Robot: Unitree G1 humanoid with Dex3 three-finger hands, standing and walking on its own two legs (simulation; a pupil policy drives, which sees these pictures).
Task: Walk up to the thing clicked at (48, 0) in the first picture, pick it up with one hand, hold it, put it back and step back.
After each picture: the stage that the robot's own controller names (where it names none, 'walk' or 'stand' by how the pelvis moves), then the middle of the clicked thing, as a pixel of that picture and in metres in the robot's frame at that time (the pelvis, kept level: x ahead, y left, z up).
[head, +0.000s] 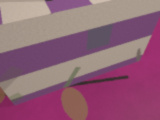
stand; out of the picture +0.96 +0.26 +0.14
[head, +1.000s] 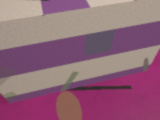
rise first; out of the picture +0.90 +0.29 +0.16
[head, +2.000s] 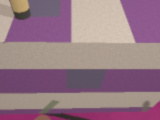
walk; out of the picture +0.64 +0.33 +0.17
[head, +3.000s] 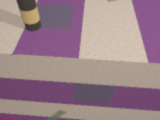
stand; (26, 0) +0.61 +0.28 +0.16
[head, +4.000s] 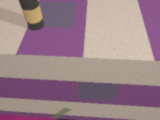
stand; out of the picture +0.61 +0.25 +0.16
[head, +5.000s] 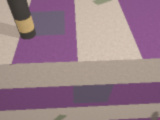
stand; (20, 9) +0.59 +0.28 +0.15
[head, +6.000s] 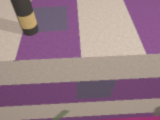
stand; (22, 5) +0.60 +0.28 +0.14
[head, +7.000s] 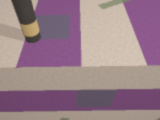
stand; (25, 14) +0.59 +0.26 +0.14
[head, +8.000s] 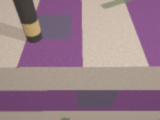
stand; (27, 13) +0.58 +0.26 +0.14
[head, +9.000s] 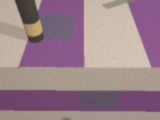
rise first; (29, 13) +0.58 +0.25 +0.14
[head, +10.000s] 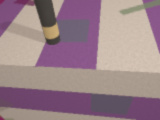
rise first; (47, 17) +0.60 +0.23 +0.14
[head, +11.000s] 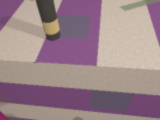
go down; (47, 13) +0.60 +0.23 +0.14
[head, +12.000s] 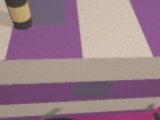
go down; out of the picture +0.59 +0.21 +0.16
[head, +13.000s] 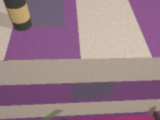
approach; out of the picture +0.59 +0.22 +0.17
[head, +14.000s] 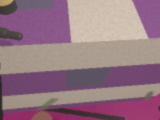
close in; out of the picture +0.61 +0.24 +0.20
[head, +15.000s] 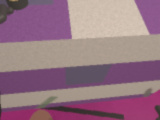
close; out of the picture +0.62 +0.19 +0.21
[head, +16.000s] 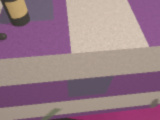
lift; out of the picture +0.58 +0.21 +0.20
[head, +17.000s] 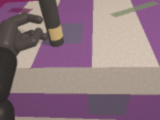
lift; (51, 19) +0.61 +0.18 +0.18
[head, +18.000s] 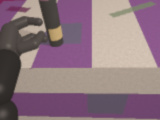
close; (51, 20) +0.61 +0.18 +0.16
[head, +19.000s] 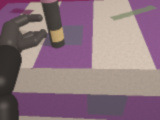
close; (53, 21) +0.62 +0.18 +0.16
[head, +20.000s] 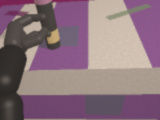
crouch; (48, 23) +0.62 +0.19 +0.16
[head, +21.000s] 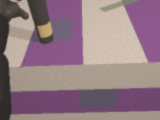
crouch; (40, 15) +0.62 +0.19 +0.15
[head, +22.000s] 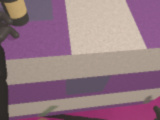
lower; out of the picture +0.58 +0.20 +0.18
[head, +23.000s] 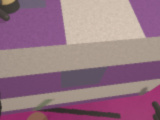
lower; out of the picture +0.60 +0.20 +0.20
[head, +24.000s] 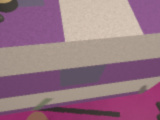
lower; out of the picture +0.60 +0.20 +0.21
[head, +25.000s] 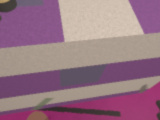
lower; out of the picture +0.60 +0.20 +0.21
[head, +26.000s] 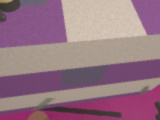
loosen; out of the picture +0.60 +0.20 +0.21
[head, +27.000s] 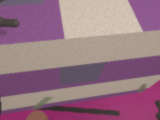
withdraw; out of the picture +0.66 +0.22 +0.21
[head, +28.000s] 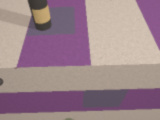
sink last; out of the picture +0.61 +0.20 +0.18
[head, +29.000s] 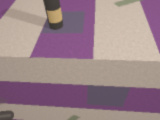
stand; (51, 1) +0.67 +0.21 +0.17
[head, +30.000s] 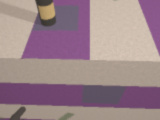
stand; out of the picture +0.65 +0.20 +0.17
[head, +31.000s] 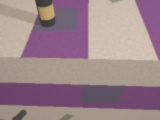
stand; out of the picture +0.66 +0.20 +0.18
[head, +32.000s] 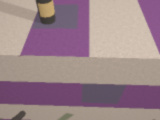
stand; out of the picture +0.65 +0.20 +0.19
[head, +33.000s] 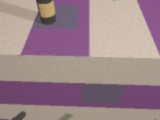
stand; out of the picture +0.66 +0.20 +0.19
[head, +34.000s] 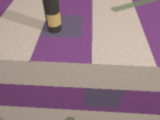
stand; (51, 6) +0.67 +0.19 +0.14
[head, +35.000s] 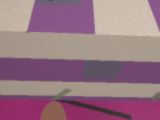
walk; out of the picture +0.73 +0.17 +0.16
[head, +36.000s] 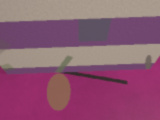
walk; out of the picture +1.03 +0.27 +0.17
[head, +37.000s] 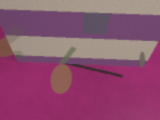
stand; out of the picture +1.28 +0.22 +0.16
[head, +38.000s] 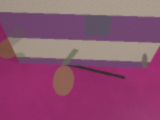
stand; out of the picture +1.26 +0.20 +0.14
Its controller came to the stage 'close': yes
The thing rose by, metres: 0.00
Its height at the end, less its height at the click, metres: +0.00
